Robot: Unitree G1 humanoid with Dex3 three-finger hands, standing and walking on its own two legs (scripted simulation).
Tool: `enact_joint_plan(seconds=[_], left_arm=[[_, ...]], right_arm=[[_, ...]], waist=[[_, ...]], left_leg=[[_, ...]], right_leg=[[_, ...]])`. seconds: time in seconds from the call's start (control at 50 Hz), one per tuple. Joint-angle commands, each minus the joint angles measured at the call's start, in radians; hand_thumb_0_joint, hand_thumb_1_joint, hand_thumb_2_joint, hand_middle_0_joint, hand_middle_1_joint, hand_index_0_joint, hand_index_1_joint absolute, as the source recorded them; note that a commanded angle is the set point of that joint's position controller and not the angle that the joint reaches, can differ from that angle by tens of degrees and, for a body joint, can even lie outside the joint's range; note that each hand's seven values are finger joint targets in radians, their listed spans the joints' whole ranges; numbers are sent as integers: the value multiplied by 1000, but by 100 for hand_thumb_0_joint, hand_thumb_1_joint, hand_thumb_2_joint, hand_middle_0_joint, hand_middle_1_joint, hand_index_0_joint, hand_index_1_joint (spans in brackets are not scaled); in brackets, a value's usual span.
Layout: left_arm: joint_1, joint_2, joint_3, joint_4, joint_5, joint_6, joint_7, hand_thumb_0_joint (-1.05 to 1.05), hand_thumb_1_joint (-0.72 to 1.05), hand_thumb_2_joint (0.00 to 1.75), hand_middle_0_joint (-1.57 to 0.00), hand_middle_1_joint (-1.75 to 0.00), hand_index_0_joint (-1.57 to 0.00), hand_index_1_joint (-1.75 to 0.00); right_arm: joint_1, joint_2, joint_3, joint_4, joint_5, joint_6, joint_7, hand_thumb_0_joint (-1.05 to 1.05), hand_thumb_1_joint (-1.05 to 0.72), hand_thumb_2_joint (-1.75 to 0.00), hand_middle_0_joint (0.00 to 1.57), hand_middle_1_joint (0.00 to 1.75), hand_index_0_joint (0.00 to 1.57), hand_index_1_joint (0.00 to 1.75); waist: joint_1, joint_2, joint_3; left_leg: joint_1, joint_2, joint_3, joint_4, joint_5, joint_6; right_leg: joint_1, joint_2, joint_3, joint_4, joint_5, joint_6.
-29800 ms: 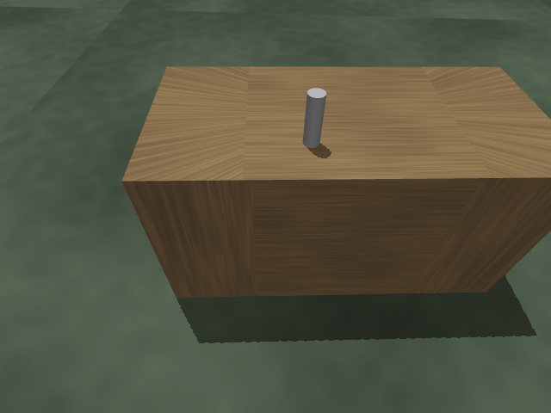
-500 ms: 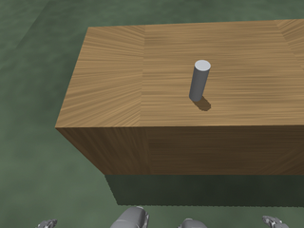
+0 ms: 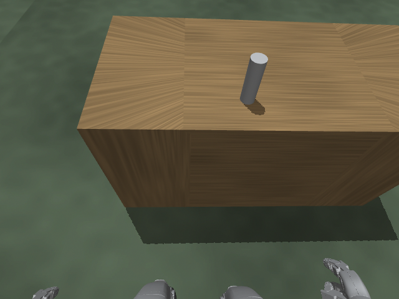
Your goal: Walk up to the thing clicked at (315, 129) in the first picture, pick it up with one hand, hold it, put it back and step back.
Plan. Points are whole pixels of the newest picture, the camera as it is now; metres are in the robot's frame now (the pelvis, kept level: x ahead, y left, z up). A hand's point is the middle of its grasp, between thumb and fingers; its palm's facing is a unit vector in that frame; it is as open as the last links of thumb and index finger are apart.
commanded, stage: step back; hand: right
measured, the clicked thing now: (252, 80) +0.69 -0.14 -0.03
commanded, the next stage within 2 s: none
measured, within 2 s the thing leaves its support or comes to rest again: neither
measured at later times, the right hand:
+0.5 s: hand out of the picture -0.08 -0.25 -0.15, palm faces -0.07 +0.91 -0.41, open 7.3 cm
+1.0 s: hand out of the picture -0.23 -0.27 -0.16, palm faces -0.08 +0.91 -0.41, open 7.3 cm
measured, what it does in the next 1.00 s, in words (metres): walks backwards: right foot, then left foot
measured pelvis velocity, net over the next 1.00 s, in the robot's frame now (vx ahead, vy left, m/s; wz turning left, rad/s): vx -0.32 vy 0.01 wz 0.03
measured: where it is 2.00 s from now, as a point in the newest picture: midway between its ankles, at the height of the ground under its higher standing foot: outside the picture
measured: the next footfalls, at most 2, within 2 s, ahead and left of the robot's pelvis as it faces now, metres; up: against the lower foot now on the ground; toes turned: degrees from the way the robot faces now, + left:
right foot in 0.06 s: -0.01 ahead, -0.13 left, +0.00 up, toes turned +1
left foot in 0.38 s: -0.09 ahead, +0.13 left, +0.00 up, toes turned +0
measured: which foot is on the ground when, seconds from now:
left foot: down 0.00-0.08, up 0.10-0.36, down 0.38-0.74, up 0.76-1.00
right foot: up 0.00-0.04, down 0.06-0.40, up 0.42-0.70, down 0.72-1.00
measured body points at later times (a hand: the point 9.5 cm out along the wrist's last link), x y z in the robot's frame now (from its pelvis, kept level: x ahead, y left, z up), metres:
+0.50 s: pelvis -0.15 +0.02 +0.00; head -0.09 +0.03 +0.44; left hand -0.01 +0.34 -0.12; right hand -0.07 -0.30 -0.12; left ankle -0.13 +0.13 -0.73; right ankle -0.13 -0.13 -0.66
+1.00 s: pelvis -0.32 +0.01 -0.01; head -0.26 +0.01 +0.44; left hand -0.21 +0.33 -0.11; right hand -0.22 -0.31 -0.13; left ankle -0.33 +0.13 -0.72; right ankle -0.26 -0.13 -0.73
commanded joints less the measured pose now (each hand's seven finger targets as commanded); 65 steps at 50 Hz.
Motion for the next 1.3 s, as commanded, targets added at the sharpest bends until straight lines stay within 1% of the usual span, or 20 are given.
enact_joint_plan(seconds=[0.0, 0.04, 0.06, 0.08, 0.14, 0.28, 0.34, 0.38, 0.4, 0.48, 0.58, 0.68, 0.74, 0.82, 0.92, 0.98, 1.02, 1.04, 1.1, 1.28], left_arm=[[147, 147, 48, -25, 10, -43, 4, 0, 90, 90, -20, -30, -20, -30], [138, 231, 74, -31, 36, -56, 5, 0, 90, 90, -20, -30, -20, -30], [81, 325, 96, -63, 25, -54, -2, 0, 90, 90, -20, -30, -20, -30], [28, 360, 97, -100, 37, -60, 4, 0, 90, 90, -20, -30, -20, -30], [-101, 244, 71, -128, 23, -56, 15, 0, 90, 90, -20, -30, -20, -30], [-24, 230, 66, -142, 25, -29, 26, 0, 90, 90, -20, -30, -20, -30], [-35, 214, 44, -154, 6, -8, 14, 0, 90, 90, -20, -30, -20, -30], [-86, 183, 46, -171, -7, -5, 21, 0, 90, 90, -20, -30, -20, -30], [-131, 197, 60, -159, 7, -3, 32, 0, 90, 90, -20, -30, -20, -30], [3, 188, 56, -97, -8, -4, 18, 0, 90, 90, -20, -30, -20, -30], [-31, 159, 47, -107, 7, -14, 3, 0, 90, 90, -20, -30, -20, -30], [125, 153, 49, -32, 21, -33, -1, 0, 90, 90, -20, -30, -20, -30], [17, 369, 100, -87, 36, -36, -6, 0, 90, 90, -20, -30, -20, -30], [-138, 234, 70, -126, 33, -36, 9, 0, 90, 90, -20, -30, -20, -30], [-35, 233, 62, -122, 39, -19, 20, 0, 90, 90, -20, -30, -20, -30], [-35, 220, 44, -127, 13, 2, 9, 0, 90, 90, -20, -30, -20, -30], [-43, 157, 21, -155, 2, 4, 7, 0, 90, 90, -20, -30, -20, -30], [-108, 201, 45, -148, 13, 8, 20, 0, 90, 90, -20, -30, -20, -30], [-28, 183, 48, -85, -7, 22, 8, 0, 90, 90, -20, -30, -20, -30], [117, 159, 47, 18, 21, -36, -30, 0, 90, 90, -20, -30, -20, -30]], right_arm=[[-1, -271, -74, -66, 15, 5, -9, 0, -90, -90, 20, 30, 20, 30], [16, -204, -55, -68, 25, 11, -5, 0, -90, -90, 20, 30, 20, 30], [-9, -168, -45, -83, 31, 10, -9, 0, -90, -90, 20, 30, 20, 30], [-41, -204, -63, -78, 21, 17, -19, 0, -90, -90, 20, 30, 20, 30], [84, -216, -65, -26, 44, 8, -20, 0, -90, -90, 20, 30, 20, 30], [117, -198, -56, -38, 16, -9, -21, 0, -90, -90, 20, 30, 20, 30], [194, -206, -73, 3, 1, -26, -17, 0, -90, -90, 20, 30, 20, 30], [136, -384, -104, -32, -6, -25, -3, 0, -90, -90, 20, 30, 20, 30], [138, -381, -110, -28, -13, -30, -6, 0, -90, -90, 20, 30, 20, 30], [33, -264, -71, -41, -5, -36, -29, 0, -90, -90, 20, 30, 20, 30], [117, -261, -76, -40, -7, -27, -27, 0, -90, -90, 20, 30, 20, 30], [53, -272, -70, -62, 8, 3, -15, 0, -90, -90, 20, 30, 20, 30], [10, -208, -60, -84, 15, 7, -32, 0, -90, -90, 20, 30, 20, 30], [133, -215, -58, -24, 32, -2, -29, 0, -90, -90, 20, 30, 20, 30], [105, -191, -49, -51, 6, -16, -25, 0, -90, -90, 20, 30, 20, 30], [199, -185, -57, -4, -1, -29, -25, 0, -90, -90, 20, 30, 20, 30], [118, -376, -95, -33, -7, -26, -17, 0, -90, -90, 20, 30, 20, 30], [120, -410, -105, -45, -12, -29, -15, 0, -90, -90, 20, 30, 20, 30], [26, -293, -65, -43, -14, -39, -35, 0, -90, -90, 20, 30, 20, 30], [75, -301, -86, -27, -23, -22, -12, 0, -90, -90, 20, 30, 20, 30]], waist=[[9, 184, -300], [3, -32, -257], [26, -243, -197], [47, -240, -154], [-46, -98, -160], [18, -210, -223], [-19, -125, -253], [-53, 258, -239], [-76, 202, -203], [23, 130, -184], [-47, 151, -224], [17, 184, -308], [54, -257, -165], [-43, -121, -152], [23, -190, -201], [-11, -148, -256], [-4, 228, -248], [-64, 224, -224], [26, 79, -194], [8, 195, -220]], left_leg=[[183, 205, -216, -73, 301, 156], [-106, 81, -161, 69, 19, 38], [-176, -111, -77, 282, -296, -24], [-134, -99, -199, 513, -385, -36], [-118, -149, -227, 621, -239, -36], [-72, -50, -101, 107, -267, -40], [139, -44, -71, -210, 92, -18], [99, 332, -560, -293, 387, 222], [4, 375, -630, -313, 351, 283], [115, 221, -295, -170, 475, 198], [234, 217, -282, -149, 457, 222], [116, 173, -224, -56, 266, 117], [-148, -106, -170, 445, -373, -36], [-86, -146, -189, 599, -227, -46], [-83, -62, -89, 145, -272, -39], [103, -68, -23, -234, 34, -25], [154, 321, -520, -290, 262, 178], [13, 404, -617, -316, 304, 282], [0, 249, -324, -230, 369, 193], [43, 186, -254, -249, -279, 136]], right_leg=[[122, -21, -85, -418, 222, -40], [243, -168, 193, -515, 277, -109], [118, -382, 419, -584, 368, -258], [-40, -483, 520, -590, 467, -362], [-1, -290, 164, -457, 679, -245], [243, -303, 150, -342, 734, -219], [106, -213, 82, -195, 599, -137], [-118, 43, -21, 117, -139, -43], [-104, 53, 113, 294, -186, -44], [-175, 33, 106, 373, -19, -40], [-122, 11, 13, 55, -34, 2], [168, -18, -74, -490, 252, -59], [-78, -482, 505, -613, 274, -342], [-80, -287, 137, -460, 533, -242], [174, -296, 134, -360, 659, -213], [145, -234, 88, -208, 617, -153], [-169, 5, -89, 25, -10, -48], [-112, 5, 44, 235, -176, -38], [-131, 42, 123, 427, -31, -55], [145, -5, -90, -452, 48, -66]])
